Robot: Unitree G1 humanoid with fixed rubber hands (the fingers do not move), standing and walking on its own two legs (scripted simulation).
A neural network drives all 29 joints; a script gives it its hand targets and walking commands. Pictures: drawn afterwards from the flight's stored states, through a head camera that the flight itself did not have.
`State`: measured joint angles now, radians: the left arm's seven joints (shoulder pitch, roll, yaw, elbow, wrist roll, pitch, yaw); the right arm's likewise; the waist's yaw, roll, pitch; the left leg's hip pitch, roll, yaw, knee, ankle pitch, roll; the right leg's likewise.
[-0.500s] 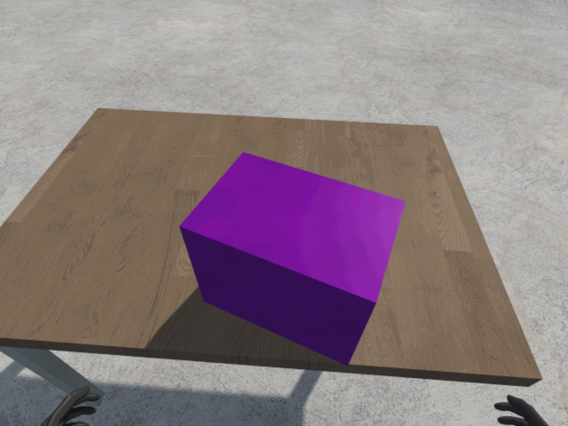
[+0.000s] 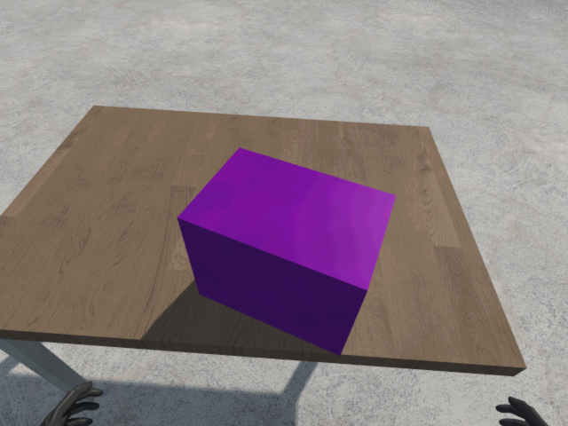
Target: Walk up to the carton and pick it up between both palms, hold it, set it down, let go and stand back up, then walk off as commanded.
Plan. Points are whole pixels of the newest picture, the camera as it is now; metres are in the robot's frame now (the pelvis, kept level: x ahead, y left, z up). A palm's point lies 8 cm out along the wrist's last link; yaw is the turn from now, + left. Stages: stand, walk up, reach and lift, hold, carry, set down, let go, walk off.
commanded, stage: walk up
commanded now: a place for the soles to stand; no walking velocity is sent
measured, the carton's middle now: (288, 249) +0.42 +0.01 -0.01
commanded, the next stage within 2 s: reach and lift in 0.64 s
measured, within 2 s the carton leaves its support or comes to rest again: neither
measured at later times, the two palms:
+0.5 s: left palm out of the picture +0.15 +0.32 -0.07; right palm out of the picture +0.14 -0.33 -0.05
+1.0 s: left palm (80, 389) +0.19 +0.29 -0.05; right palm out of the picture +0.14 -0.34 -0.04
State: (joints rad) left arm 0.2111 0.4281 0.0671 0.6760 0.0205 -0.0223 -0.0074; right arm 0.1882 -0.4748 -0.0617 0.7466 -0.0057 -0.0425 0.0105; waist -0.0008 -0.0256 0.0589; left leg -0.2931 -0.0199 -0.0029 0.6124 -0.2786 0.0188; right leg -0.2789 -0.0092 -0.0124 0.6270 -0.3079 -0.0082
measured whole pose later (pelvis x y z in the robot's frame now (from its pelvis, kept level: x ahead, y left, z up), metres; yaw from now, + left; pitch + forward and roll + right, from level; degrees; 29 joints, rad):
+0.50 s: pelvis +0.01 +0.00 +0.00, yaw +0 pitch -2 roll +0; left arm 0.20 0.43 0.07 0.68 0.02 -0.02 -0.01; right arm 0.17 -0.47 -0.05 0.75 -0.01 -0.04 0.01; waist 0.00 -0.03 0.06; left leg -0.29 -0.02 0.00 0.60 -0.28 0.02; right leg -0.28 -0.01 -0.01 0.61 -0.31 0.00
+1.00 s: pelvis +0.01 -0.01 +0.00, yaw -2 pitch -5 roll +1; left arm 0.11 0.43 0.07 0.55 0.01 0.25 0.01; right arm 0.14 -0.40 -0.12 0.89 -0.03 -0.31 0.03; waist 0.00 -0.05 0.07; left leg -0.21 0.01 0.03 0.57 -0.28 0.01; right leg -0.21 0.02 0.02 0.60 -0.30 -0.02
